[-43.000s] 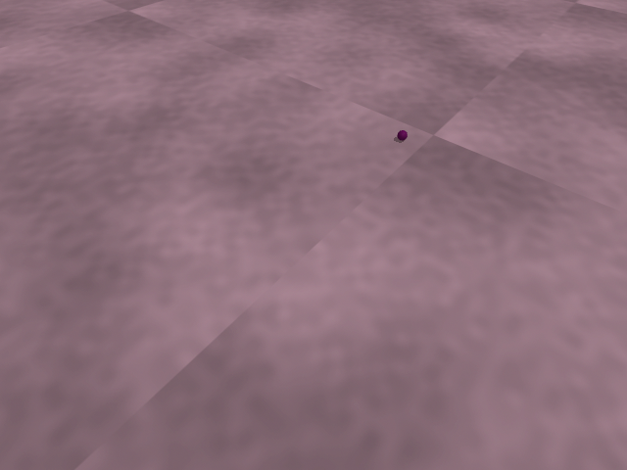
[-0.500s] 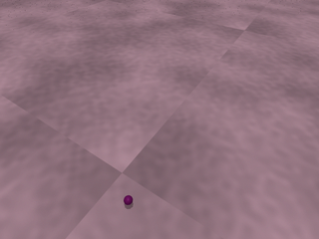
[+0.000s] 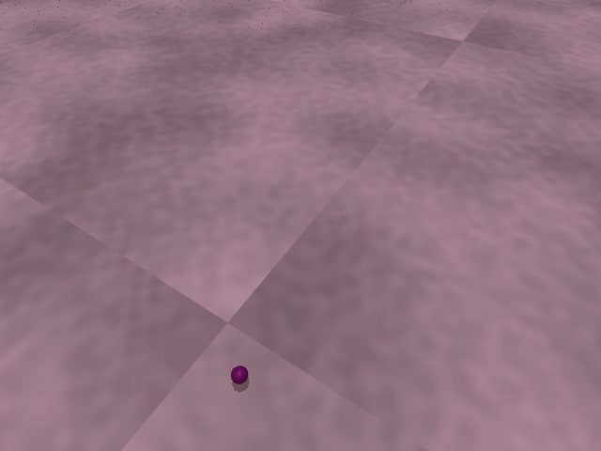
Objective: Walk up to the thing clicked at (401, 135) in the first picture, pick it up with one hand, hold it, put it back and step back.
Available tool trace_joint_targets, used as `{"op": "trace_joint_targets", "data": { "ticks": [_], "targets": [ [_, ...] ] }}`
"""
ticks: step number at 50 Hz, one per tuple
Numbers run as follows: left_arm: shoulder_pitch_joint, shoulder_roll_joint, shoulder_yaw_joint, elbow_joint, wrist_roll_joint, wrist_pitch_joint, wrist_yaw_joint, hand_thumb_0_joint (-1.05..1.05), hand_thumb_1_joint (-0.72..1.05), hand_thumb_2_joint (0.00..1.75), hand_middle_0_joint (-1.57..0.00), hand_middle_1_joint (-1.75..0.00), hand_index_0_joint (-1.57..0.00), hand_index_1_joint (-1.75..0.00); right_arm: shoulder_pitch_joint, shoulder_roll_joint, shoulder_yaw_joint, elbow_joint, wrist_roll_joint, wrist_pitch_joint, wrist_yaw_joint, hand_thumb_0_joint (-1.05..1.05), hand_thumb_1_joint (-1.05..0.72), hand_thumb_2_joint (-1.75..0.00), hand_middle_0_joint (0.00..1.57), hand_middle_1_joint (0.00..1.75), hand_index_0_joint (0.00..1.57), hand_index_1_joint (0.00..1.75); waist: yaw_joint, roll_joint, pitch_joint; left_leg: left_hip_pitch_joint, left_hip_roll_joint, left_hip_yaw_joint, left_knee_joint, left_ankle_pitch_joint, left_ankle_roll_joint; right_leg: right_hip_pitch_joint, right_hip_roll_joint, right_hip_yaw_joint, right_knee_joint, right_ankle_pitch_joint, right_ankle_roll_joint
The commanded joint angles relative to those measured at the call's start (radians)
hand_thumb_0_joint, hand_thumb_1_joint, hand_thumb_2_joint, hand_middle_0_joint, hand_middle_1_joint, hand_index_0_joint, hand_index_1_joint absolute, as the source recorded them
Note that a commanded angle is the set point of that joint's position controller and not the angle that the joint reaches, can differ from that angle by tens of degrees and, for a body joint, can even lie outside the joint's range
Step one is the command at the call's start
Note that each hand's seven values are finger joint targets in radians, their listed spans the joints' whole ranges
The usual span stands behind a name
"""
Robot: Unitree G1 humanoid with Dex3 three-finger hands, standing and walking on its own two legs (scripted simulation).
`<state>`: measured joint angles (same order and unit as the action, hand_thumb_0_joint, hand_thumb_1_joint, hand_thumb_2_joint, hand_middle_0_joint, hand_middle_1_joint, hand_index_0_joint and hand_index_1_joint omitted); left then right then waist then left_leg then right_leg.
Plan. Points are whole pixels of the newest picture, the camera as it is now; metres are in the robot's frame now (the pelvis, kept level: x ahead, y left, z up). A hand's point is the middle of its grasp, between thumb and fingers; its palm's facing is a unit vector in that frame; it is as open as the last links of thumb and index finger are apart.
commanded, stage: stand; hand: left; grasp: from above
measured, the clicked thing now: (239, 374) +0.50 +0.23 -0.75
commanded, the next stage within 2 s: step back in 0.98 s
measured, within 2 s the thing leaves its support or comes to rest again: neither
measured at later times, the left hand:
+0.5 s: hand out of the picture +0.08 +0.25 -0.15, palm faces +0.02 -0.94 -0.35, open 7.4 cm
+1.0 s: hand out of the picture +0.07 +0.25 -0.16, palm faces +0.01 -0.94 -0.35, open 7.4 cm
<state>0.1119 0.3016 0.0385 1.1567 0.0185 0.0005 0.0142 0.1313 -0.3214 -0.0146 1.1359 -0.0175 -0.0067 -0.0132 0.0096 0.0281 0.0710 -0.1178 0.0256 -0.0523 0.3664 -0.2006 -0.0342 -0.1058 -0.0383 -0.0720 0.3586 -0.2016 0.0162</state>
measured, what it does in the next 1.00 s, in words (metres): stands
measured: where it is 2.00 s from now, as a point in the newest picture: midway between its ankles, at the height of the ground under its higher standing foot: outside the picture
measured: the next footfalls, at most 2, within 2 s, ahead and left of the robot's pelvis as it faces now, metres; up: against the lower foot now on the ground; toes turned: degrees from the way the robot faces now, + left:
right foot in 1.72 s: -0.10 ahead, -0.05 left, +0.00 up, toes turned -2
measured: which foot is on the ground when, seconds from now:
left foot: down 0.00-1.00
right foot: down 0.00-1.00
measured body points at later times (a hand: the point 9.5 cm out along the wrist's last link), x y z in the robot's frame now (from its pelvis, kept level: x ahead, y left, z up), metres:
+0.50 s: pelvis +0.00 +0.00 +0.00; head +0.01 -0.01 +0.45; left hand +0.08 +0.29 -0.13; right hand +0.08 -0.30 -0.14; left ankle +0.00 +0.14 -0.75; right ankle +0.00 -0.13 -0.75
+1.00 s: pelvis +0.00 -0.01 +0.00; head +0.01 -0.01 +0.45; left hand +0.07 +0.29 -0.13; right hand +0.07 -0.30 -0.14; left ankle +0.00 +0.14 -0.75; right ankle +0.00 -0.13 -0.75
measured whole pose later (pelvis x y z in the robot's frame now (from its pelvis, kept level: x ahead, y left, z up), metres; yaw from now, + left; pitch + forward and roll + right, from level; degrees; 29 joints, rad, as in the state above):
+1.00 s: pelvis +0.00 -0.01 +0.00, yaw +0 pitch -2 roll +0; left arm 0.11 0.33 0.03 1.14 0.01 0.00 0.00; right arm 0.12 -0.34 -0.01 1.14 -0.01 0.00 0.00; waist 0.00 0.02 0.06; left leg -0.12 0.04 -0.05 0.34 -0.19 -0.04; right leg -0.11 -0.03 -0.07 0.35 -0.20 0.01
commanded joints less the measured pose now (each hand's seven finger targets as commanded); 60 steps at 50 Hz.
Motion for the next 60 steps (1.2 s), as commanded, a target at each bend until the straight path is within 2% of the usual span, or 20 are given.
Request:
{"op": "trace_joint_targets", "data": {
  "ticks": [1,2,5,10,18,20,23,28,34,36,44,48,49,50,52,53,55,56,58,60],
  "targets": [
    [-0.026,0.208,0.036,-0.05,-0.006,-0.024,0.012,0.0,0.9,0.9,-0.2,-0.3,-0.2,-0.3,-0.019,-0.187,-0.029,-0.056,-0.001,-0.017,-0.016,0.0,-0.9,-0.9,0.2,0.3,0.2,0.3,0.0,-0.031,-0.101,-0.005,0.087,-0.048,-0.047,0.24,0.05,0.063,-0.099,0.086,-0.051,0.205,-0.02],
    [-0.026,0.212,0.037,-0.053,-0.006,-0.025,0.012,0.0,0.9,0.9,-0.2,-0.3,-0.2,-0.3,-0.023,-0.191,-0.029,-0.056,0.0,-0.018,-0.016,0.0,-0.9,-0.9,0.2,0.3,0.2,0.3,0.004,-0.031,-0.108,0.003,0.087,-0.048,-0.046,0.265,0.048,0.068,-0.099,0.085,-0.048,0.235,-0.02],
    [-0.038,0.208,0.035,-0.052,-0.005,-0.02,0.009,0.0,0.9,0.9,-0.2,-0.3,-0.2,-0.3,-0.031,-0.192,-0.028,-0.055,-0.001,-0.016,-0.016,0.0,-0.9,-0.9,0.2,0.3,0.2,0.3,0.0,-0.028,-0.081,-0.01,0.087,-0.047,-0.061,0.214,0.041,0.045,-0.093,0.083,-0.062,0.162,-0.02],
    [-0.042,0.212,0.038,-0.057,-0.004,-0.023,0.009,0.0,0.9,0.9,-0.2,-0.3,-0.2,-0.3,-0.048,-0.203,-0.03,-0.058,0.0,-0.021,-0.017,0.0,-0.9,-0.9,0.2,0.3,0.2,0.3,0.004,-0.012,-0.114,0.019,0.096,-0.046,-0.053,0.276,0.046,0.063,-0.1,0.084,-0.05,0.225,-0.023],
    [-0.057,0.219,0.034,-0.061,-0.002,-0.024,0.007,0.0,0.9,0.9,-0.2,-0.3,-0.2,-0.3,-0.067,-0.203,-0.029,-0.057,0.002,-0.018,-0.012,0.0,-0.9,-0.9,0.2,0.3,0.2,0.3,-0.001,-0.031,-0.099,0.017,0.095,-0.045,-0.07,0.223,0.041,0.046,-0.097,0.081,-0.071,0.177,-0.022],
    [-0.067,0.224,0.035,-0.068,-0.004,-0.026,0.007,0.0,0.9,0.9,-0.2,-0.3,-0.2,-0.3,-0.057,-0.202,-0.029,-0.056,0.001,-0.019,-0.011,0.0,-0.9,-0.9,0.2,0.3,0.2,0.3,-0.006,-0.039,-0.115,0.014,0.096,-0.041,-0.067,0.242,0.042,0.068,-0.102,0.085,-0.063,0.21,-0.024],
    [-0.059,0.223,0.031,-0.068,-0.003,-0.027,0.006,0.0,0.9,0.9,-0.2,-0.3,-0.2,-0.3,-0.067,-0.202,-0.029,-0.055,0.001,-0.018,-0.009,0.0,-0.9,-0.9,0.2,0.3,0.2,0.3,-0.002,-0.032,-0.098,0.011,0.097,-0.044,-0.072,0.22,0.041,0.054,-0.1,0.085,-0.07,0.191,-0.024],
    [-0.06,0.232,0.032,-0.069,-0.002,-0.025,0.003,0.0,0.9,0.9,-0.2,-0.3,-0.2,-0.3,-0.061,-0.206,-0.03,-0.051,0.0,-0.015,-0.004,0.0,-0.9,-0.9,0.2,0.3,0.2,0.3,-0.004,-0.027,-0.067,-0.028,0.091,-0.045,-0.095,0.112,0.043,0.036,-0.092,0.087,-0.095,0.049,-0.026],
    [-0.045,0.23,0.027,-0.068,-0.002,-0.028,-0.001,0.0,0.9,0.9,-0.2,-0.3,-0.2,-0.3,-0.059,-0.211,-0.032,-0.049,0.002,-0.017,0.0,0.0,-0.9,-0.9,0.2,0.3,0.2,0.3,-0.002,-0.01,-0.065,-0.022,0.09,-0.049,-0.096,0.092,0.044,0.018,-0.093,0.097,-0.103,0.027,-0.028],
    [-0.054,0.236,0.029,-0.073,-0.003,-0.029,0.0,0.0,0.9,0.9,-0.2,-0.3,-0.2,-0.3,-0.057,-0.204,-0.03,-0.051,0.0,-0.019,0.0,0.0,-0.9,-0.9,0.2,0.3,0.2,0.3,-0.003,-0.021,-0.076,-0.018,0.093,-0.048,-0.092,0.141,0.042,0.033,-0.097,0.096,-0.089,0.078,-0.031],
    [-0.045,0.24,0.025,-0.077,-0.006,-0.031,0.001,0.0,0.9,0.9,-0.2,-0.3,-0.2,-0.3,-0.044,-0.211,-0.028,-0.053,0.002,-0.019,-0.002,0.0,-0.9,-0.9,0.2,0.3,0.2,0.3,-0.007,-0.021,-0.1,-0.006,0.095,-0.044,-0.085,0.177,0.043,0.043,-0.101,0.097,-0.073,0.142,-0.033],
    [-0.034,0.239,0.024,-0.069,-0.009,-0.027,-0.002,0.0,0.9,0.9,-0.2,-0.3,-0.2,-0.3,-0.04,-0.214,-0.025,-0.048,0.003,-0.019,-0.003,0.0,-0.9,-0.9,0.2,0.3,0.2,0.3,-0.002,-0.017,-0.089,-0.009,0.096,-0.047,-0.095,0.159,0.042,0.036,-0.096,0.091,-0.071,0.113,-0.032],
    [-0.03,0.317,0.075,-0.085,-0.025,-0.019,0.004,0.0,0.9,0.9,-0.2,-0.3,-0.2,-0.3,-0.086,-0.269,-0.045,-0.079,0.009,0.001,0.004,0.0,-0.9,-0.9,0.2,0.3,0.2,0.3,-0.001,-0.028,0.036,-0.103,0.067,-0.046,0.034,0.299,0.069,-0.038,-0.093,0.112,-0.003,0.294,-0.039],
    [-0.01,0.319,0.079,-0.102,-0.028,-0.017,0.009,0.0,0.9,0.9,-0.2,-0.3,-0.2,-0.3,-0.067,-0.247,-0.044,-0.096,0.018,0.006,0.004,0.0,-0.9,-0.9,0.2,0.3,0.2,0.3,-0.005,-0.054,-0.001,-0.103,0.052,-0.017,0.096,0.319,0.069,-0.018,-0.11,0.119,0.013,0.375,-0.063],
    [-0.008,0.326,0.089,-0.13,-0.027,-0.014,0.012,0.0,0.9,0.9,-0.2,-0.3,-0.2,-0.3,-0.037,-0.229,-0.045,-0.115,0.025,0.013,0.005,0.0,-0.9,-0.9,0.2,0.3,0.2,0.3,-0.011,-0.101,-0.068,-0.095,0.0,0.029,0.222,0.256,0.061,-0.001,-0.174,0.168,0.01,0.469,-0.131],
    [-0.029,0.333,0.095,-0.149,-0.024,-0.012,0.014,0.0,0.9,0.9,-0.2,-0.3,-0.2,-0.3,-0.022,-0.22,-0.049,-0.123,0.026,0.02,0.005,0.0,-0.9,-0.9,0.2,0.3,0.2,0.3,-0.015,-0.13,-0.095,-0.116,-0.029,0.042,0.295,0.175,0.056,0.003,-0.218,0.194,0.012,0.498,-0.177],
    [-0.088,0.33,0.098,-0.205,-0.008,-0.008,0.016,0.0,0.9,0.9,-0.2,-0.3,-0.2,-0.3,0.002,-0.227,-0.064,-0.148,0.02,0.04,0.011,0.0,-0.9,-0.9,0.2,0.3,0.2,0.3,-0.024,-0.211,-0.12,-0.15,-0.069,0.021,0.506,-0.271,0.073,-0.063,-0.314,0.266,0.001,0.461,-0.256],
    [-0.099,0.33,0.1,-0.228,0.004,-0.006,0.016,0.0,0.9,0.9,-0.2,-0.3,-0.2,-0.3,0.021,-0.229,-0.068,-0.159,0.017,0.048,0.015,0.0,-0.9,-0.9,0.2,0.3,0.2,0.3,-0.029,-0.207,-0.118,-0.151,-0.055,-0.005,0.558,-0.326,0.081,-0.109,-0.327,0.262,0.018,0.435,-0.271],
    [-0.153,0.337,0.099,-0.265,0.01,0.0,0.017,0.0,0.9,0.9,-0.2,-0.3,-0.2,-0.3,0.058,-0.238,-0.076,-0.179,0.021,0.054,0.022,0.0,-0.9,-0.9,0.2,0.3,0.2,0.3,-0.052,-0.242,-0.116,-0.152,-0.031,-0.035,0.546,-0.316,0.095,-0.15,-0.31,0.23,0.067,0.42,-0.248],
    [-0.165,0.319,0.091,-0.285,0.01,0.005,0.018,0.0,0.9,0.9,-0.2,-0.3,-0.2,-0.3,0.086,-0.23,-0.077,-0.183,0.022,0.048,0.02,0.0,-0.9,-0.9,0.2,0.3,0.2,0.3,-0.057,-0.235,-0.121,-0.177,-0.021,-0.007,0.395,-0.213,0.087,-0.09,-0.26,0.188,0.145,0.428,-0.2]
  ]
}}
